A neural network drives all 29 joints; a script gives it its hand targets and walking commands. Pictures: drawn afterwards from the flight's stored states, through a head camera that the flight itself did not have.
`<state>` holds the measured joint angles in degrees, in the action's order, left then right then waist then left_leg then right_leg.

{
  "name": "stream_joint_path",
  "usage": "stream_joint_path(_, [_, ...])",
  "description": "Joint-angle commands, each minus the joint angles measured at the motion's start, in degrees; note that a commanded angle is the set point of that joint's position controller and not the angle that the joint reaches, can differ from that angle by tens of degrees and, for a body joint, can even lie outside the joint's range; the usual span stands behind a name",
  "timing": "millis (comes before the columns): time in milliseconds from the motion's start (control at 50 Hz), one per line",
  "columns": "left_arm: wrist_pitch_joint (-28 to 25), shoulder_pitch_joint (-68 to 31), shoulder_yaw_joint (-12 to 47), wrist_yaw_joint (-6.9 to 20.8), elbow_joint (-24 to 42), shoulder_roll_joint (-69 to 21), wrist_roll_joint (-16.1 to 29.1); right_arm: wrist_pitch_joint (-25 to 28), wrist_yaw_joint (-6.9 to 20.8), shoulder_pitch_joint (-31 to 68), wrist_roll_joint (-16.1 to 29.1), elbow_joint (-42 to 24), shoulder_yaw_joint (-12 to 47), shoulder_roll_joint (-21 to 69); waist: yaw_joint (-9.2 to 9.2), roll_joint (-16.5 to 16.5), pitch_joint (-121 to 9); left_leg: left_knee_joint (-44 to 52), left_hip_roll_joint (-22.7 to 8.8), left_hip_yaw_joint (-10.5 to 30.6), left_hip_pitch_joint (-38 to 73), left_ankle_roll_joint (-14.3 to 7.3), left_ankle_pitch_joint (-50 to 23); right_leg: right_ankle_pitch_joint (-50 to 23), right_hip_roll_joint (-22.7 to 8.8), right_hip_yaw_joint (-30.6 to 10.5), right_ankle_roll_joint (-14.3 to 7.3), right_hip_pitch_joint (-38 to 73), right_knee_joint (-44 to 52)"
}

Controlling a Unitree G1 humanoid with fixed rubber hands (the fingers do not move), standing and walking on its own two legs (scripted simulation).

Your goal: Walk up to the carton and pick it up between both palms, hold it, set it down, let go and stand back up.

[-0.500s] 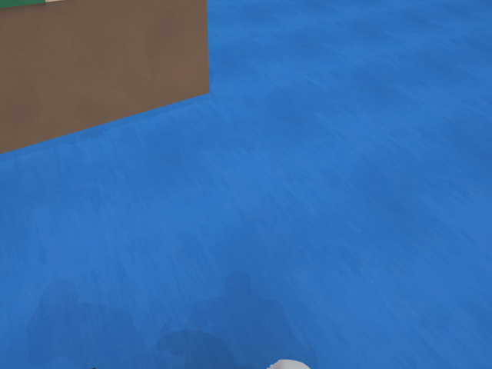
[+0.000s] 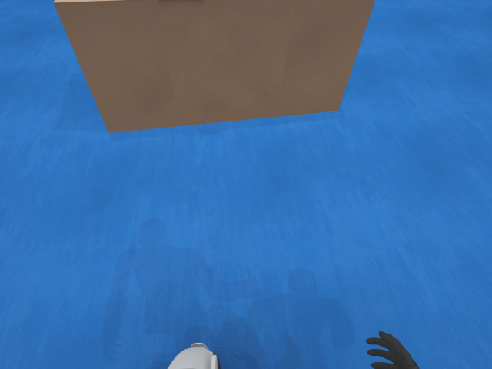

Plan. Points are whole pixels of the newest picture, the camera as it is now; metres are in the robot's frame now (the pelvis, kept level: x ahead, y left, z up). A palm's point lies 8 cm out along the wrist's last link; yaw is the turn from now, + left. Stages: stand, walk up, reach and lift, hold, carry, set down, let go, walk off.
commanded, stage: walk up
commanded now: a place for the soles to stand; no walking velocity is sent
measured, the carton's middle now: out of the picture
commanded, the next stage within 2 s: none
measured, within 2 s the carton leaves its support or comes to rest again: neither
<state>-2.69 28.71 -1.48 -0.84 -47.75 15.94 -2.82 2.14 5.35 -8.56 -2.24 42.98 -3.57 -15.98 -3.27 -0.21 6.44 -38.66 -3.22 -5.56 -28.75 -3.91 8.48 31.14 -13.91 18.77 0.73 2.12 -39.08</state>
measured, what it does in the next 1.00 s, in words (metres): walks ahead, turning left: right foot, then left foot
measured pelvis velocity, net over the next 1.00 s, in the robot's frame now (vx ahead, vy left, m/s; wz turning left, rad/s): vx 0.49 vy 0.09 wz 0.30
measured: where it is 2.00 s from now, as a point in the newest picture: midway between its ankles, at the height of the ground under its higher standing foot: (207, 203)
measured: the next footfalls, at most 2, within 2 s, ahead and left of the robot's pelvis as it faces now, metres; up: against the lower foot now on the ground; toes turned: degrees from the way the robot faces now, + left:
right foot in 0.38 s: +0.39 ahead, -0.12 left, +0.00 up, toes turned -3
left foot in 0.82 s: +0.56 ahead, +0.22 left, +0.00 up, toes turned +21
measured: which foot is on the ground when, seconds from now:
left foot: down 0.00-0.38, up 0.40-0.80, down 0.82-1.00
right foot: up 0.00-0.36, down 0.38-0.82, up 0.84-1.00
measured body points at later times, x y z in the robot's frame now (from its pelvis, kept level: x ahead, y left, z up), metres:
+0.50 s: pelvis +0.27 -0.01 +0.00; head +0.27 -0.03 +0.45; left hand +0.37 +0.25 -0.09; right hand +0.31 -0.27 -0.15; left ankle +0.18 +0.10 -0.63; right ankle +0.35 -0.12 -0.70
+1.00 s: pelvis +0.49 +0.09 +0.01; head +0.50 +0.12 +0.45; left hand +0.43 +0.36 -0.13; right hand +0.68 -0.12 -0.09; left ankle +0.52 +0.21 -0.70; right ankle +0.49 -0.06 -0.63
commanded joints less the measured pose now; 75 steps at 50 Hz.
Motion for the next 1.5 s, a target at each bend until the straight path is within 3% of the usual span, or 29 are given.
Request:
stream_joint_path(0, [-0.64, -1.49, -0.99, 1.99, 13.37, 8.06, 1.97, 0.68, -4.00, -25.17, 0.81, 0.88, -5.67, -18.95, 13.96, -14.26, -19.16, 21.12, -17.23, 50.59, 45.79, -14.34, 35.20, 1.33, 9.59, -12.15, -3.56, -42.44, -37.95])
stream_joint_path(20, [-0.31, -7.24, -1.64, 2.48, 15.15, 10.76, 2.14, 0.11, -5.08, -21.12, 2.45, 0.76, -5.41, -18.63, 13.65, -6.15, -16.90, 25.40, -18.27, 50.95, 40.34, -14.51, 38.40, -3.22, 7.64, -18.87, -3.79, -43.27, -42.54])
stream_joint_path(40, [-0.56, -8.17, -1.31, 2.95, 15.50, 9.30, 2.26, -0.16, -5.79, -17.13, 1.96, -0.07, -4.46, -16.69, 11.70, -4.92, -11.03, 24.24, -17.90, 44.21, 34.63, -13.53, 32.77, -6.78, 6.12, -19.27, -3.90, -45.55, -43.48])
stream_joint_path(120, [-0.75, -0.39, -1.69, 3.65, 12.65, 6.06, 1.49, 1.49, -5.29, -8.67, 0.53, -0.99, -2.06, -9.29, 4.65, -7.54, -6.25, 21.72, -11.67, 26.58, 14.20, -10.92, 14.91, -8.16, 2.79, -19.80, -2.28, -33.70, -31.19])
stream_joint_path(200, [-0.08, -5.89, -1.58, 3.60, 14.73, 5.10, 1.26, 2.77, -4.68, -9.63, 0.18, -0.71, -1.45, -8.83, 5.23, -7.08, -3.92, 21.55, -12.47, 24.05, 14.38, -12.99, 7.26, -8.86, 2.76, -19.11, -0.81, -36.68, -16.26])
stream_joint_path(280, [-1.18, -8.24, -1.98, 3.74, 15.69, 3.69, 1.03, 2.44, -3.73, -9.88, 0.43, -0.93, -1.96, -9.24, 5.19, -4.66, -3.87, 18.54, -9.20, 17.77, 7.62, -9.83, 9.55, -18.36, 7.57, -14.18, -2.16, -25.29, -4.37])
stream_joint_path(340, [-2.03, -0.91, -3.58, 3.01, 14.80, 4.89, 0.68, 1.76, -2.81, -7.93, 0.84, -1.59, -1.25, -8.67, 0.21, -2.44, -4.33, 10.15, -5.62, 14.33, -3.15, -6.08, 17.48, -21.23, 11.22, -12.13, -3.32, -7.56, 0.56])
stream_joint_path(360, [-2.29, 4.80, -4.53, 2.23, 14.00, 7.87, 0.33, 1.72, -2.51, -8.80, 0.90, -2.41, -0.34, -6.54, -3.04, 2.09, -6.41, -1.13, -2.44, 11.50, -8.87, -3.47, 16.01, -12.47, 9.20, -17.26, -5.36, 1.40, 2.30])
stream_joint_path(380, [-2.71, 10.16, -5.52, 1.16, 13.61, 13.53, -1.40, 1.77, -2.19, -12.37, 1.13, -3.96, 1.32, -1.56, -5.42, 16.15, -11.69, -25.32, 4.69, 3.89, -13.17, 0.92, 18.01, 9.85, -7.41, -41.06, -10.47, 7.21, 16.01])
stream_joint_path(400, [-2.28, 9.02, -5.84, 0.12, 13.79, 16.49, -1.16, 0.75, -2.58, -12.61, 0.16, -5.70, 0.21, -4.92, -3.64, 13.13, -10.25, -35.29, 6.35, 7.60, -17.82, 3.16, 24.07, 23.25, -16.77, -63.04, -15.12, 4.22, 28.69])
stream_joint_path(420, [-1.95, 4.45, -5.34, -0.74, 13.98, 14.39, -0.34, -0.44, -2.86, -10.33, -0.60, -5.95, -0.79, -8.22, -1.78, 6.16, -4.77, -39.43, 2.66, 10.90, -19.05, 3.75, 20.41, 25.32, -17.01, -62.30, -14.65, -2.08, 30.57])
stream_joint_path(500, [-2.86, -6.00, -2.69, -0.60, 13.69, 10.28, 0.20, -0.76, -1.69, -13.18, -0.26, -5.07, -0.90, -5.13, 1.51, 9.72, -0.80, -33.98, -2.14, 10.68, -13.51, 5.29, 14.79, 4.16, -10.09, -33.93, -14.76, -11.94, 27.51])
stream_joint_path(660, [-3.61, -5.79, -2.57, 0.18, 9.08, 11.31, 0.55, 0.49, 0.41, -5.53, 0.86, -6.58, -0.38, -1.11, 0.57, 8.36, 0.59, -5.72, -3.05, 4.46, -2.94, 3.65, 3.72, -12.27, -6.12, -12.81, -13.57, -14.04, 26.48])
stream_joint_path(740, [-2.19, -4.08, -2.94, 0.28, 7.85, 12.19, 0.92, 1.51, -0.13, -5.07, 0.28, -7.24, -1.00, -1.48, 1.51, 5.86, -0.06, 0.73, 0.62, -0.30, 5.91, 1.73, 2.08, -18.00, -6.16, -10.26, -12.45, -13.91, 21.72])
stream_joint_path(780, [-0.95, -4.17, -2.25, 0.44, 8.28, 11.35, 0.89, 1.98, -1.25, -14.10, -0.08, -5.48, -2.24, -3.83, 6.84, 2.02, -3.59, 3.50, 4.24, -1.53, 19.63, 0.13, 3.83, -25.13, -3.20, -5.24, -10.13, -17.51, 6.46])
stream_joint_path(800, [-0.57, -1.72, -1.12, 0.84, 8.97, 8.62, 0.54, 2.12, -2.25, -22.21, -0.75, -3.59, -3.54, -7.38, 10.64, -5.70, -9.59, 3.25, 1.90, 5.77, 31.90, -1.92, 8.37, -23.51, 0.32, -2.88, -7.69, -23.49, -10.46])
stream_joint_path(820, [-0.28, 1.34, 0.02, 1.62, 11.51, 5.47, 1.11, 2.10, -3.55, -27.26, -1.08, -3.86, -4.87, -14.20, 12.58, -17.43, -15.40, 12.12, -12.45, 32.91, 40.79, -7.71, 22.91, -2.69, 7.80, -4.90, -4.10, -35.83, -28.61])
stream_joint_path(840, [0.52, -1.92, -1.42, 1.85, 14.01, 9.27, 1.61, 1.50, -4.82, -26.28, 0.58, -5.17, -5.32, -17.23, 13.11, -12.21, -15.05, 23.15, -19.27, 51.64, 38.09, -11.92, 30.19, 1.25, 10.30, -15.32, -3.11, -41.51, -35.17])
stream_joint_path(860, [1.16, -6.00, -1.63, 1.86, 14.98, 10.82, 1.66, 1.00, -5.81, -22.13, 1.46, -5.53, -4.78, -16.35, 12.16, -7.21, -10.30, 24.98, -19.91, 49.72, 32.48, -12.02, 30.65, -2.96, 8.28, -19.63, -3.26, -43.10, -40.33])
stream_joint_path(940, [1.12, 0.83, -2.18, 2.61, 11.85, 7.76, 1.02, 1.58, -5.68, -10.56, 0.45, -6.41, -2.08, -10.00, 4.98, -8.98, -3.27, 23.38, -14.42, 26.61, 13.86, -10.41, 20.31, -8.44, 5.12, -21.10, -1.61, -35.53, -33.64])
stream_joint_path(1020, [1.41, -1.74, -2.22, 3.58, 12.48, 5.97, 1.14, 2.82, -5.18, -9.77, 0.25, -4.78, -1.32, -9.14, 4.82, -9.84, -1.63, 24.07, -14.79, 21.41, 12.32, -12.79, 17.71, -8.54, 4.20, -20.06, 0.03, -36.28, -19.97])
stream_joint_path(1120, [-0.13, -4.90, -3.00, 4.21, 13.68, 4.69, 1.14, 2.61, -4.52, -9.76, 0.22, -3.80, -1.42, -9.71, 5.24, -8.31, -1.16, 21.42, -11.93, 12.73, 8.47, -10.11, 17.26, -16.32, 7.45, -15.12, -1.42, -27.26, -5.09])
stream_joint_path(1200, [-1.48, 5.46, -5.26, 3.09, 12.42, 7.05, 0.86, 1.50, -3.66, -8.08, 0.22, -3.82, -0.37, -8.44, -1.42, 0.43, -3.02, 6.42, -8.29, 6.69, -4.28, -5.40, 24.80, -15.72, 12.24, -13.64, -3.83, -4.81, 0.81])
stream_joint_path(1220, [-1.94, 10.97, -6.13, 2.18, 11.76, 10.88, 0.35, 1.40, -3.35, -9.14, 0.15, -5.42, 1.22, -4.36, -4.61, 10.71, -6.42, -13.53, -2.92, -0.17, -8.70, -1.84, 18.35, -2.19, 4.00, -27.85, -7.52, 1.16, 8.13])
stream_joint_path(1240, [-2.11, 12.71, -6.63, 1.22, 12.85, 16.68, -0.40, 1.04, -3.12, -11.63, 0.28, -7.68, 1.39, -3.24, -4.00, 18.77, -8.66, -31.66, 5.22, 0.30, -16.16, 2.87, 25.03, 15.82, -11.00, -60.44, -13.89, 1.80, 24.98])
stream_joint_path(1260, [-1.37, 9.68, -6.28, 0.34, 12.60, 16.20, 0.27, -0.17, -3.51, -10.18, -0.37, -7.78, 0.37, -7.69, -3.23, 10.07, -5.82, -36.57, 1.73, 7.03, -18.23, 3.06, 23.89, 22.08, -13.62, -66.26, -16.91, -0.61, 28.95])
stream_joint_path(1280, [-1.24, 6.55, -5.52, -0.19, 13.55, 14.81, 0.58, -0.64, -3.37, -8.49, -0.23, -7.92, 0.08, -8.07, -2.55, 7.18, -2.61, -39.57, 0.37, 8.24, -20.10, 3.68, 19.92, 18.18, -12.08, -59.33, -16.76, -3.10, 27.37])
stream_joint_path(1360, [-1.79, -2.22, -3.28, -0.07, 12.83, 10.87, 0.60, -0.54, -2.48, -11.67, -0.16, -7.20, -0.34, -6.51, 0.96, 10.21, -1.14, -31.15, -4.02, 8.70, -11.66, 5.53, 15.13, -1.09, -6.61, -37.51, -16.02, -14.41, 25.39])
stream_joint_path(1480, [-2.08, -2.55, -3.45, 0.32, 10.76, 11.89, 0.68, -0.10, -1.21, -7.95, 0.70, -8.21, 0.00, -3.21, -0.01, 10.37, -1.15, -9.07, -3.48, 4.04, -3.65, 4.31, 9.42, -11.74, -4.16, -25.86, -15.12, -15.42, 23.16])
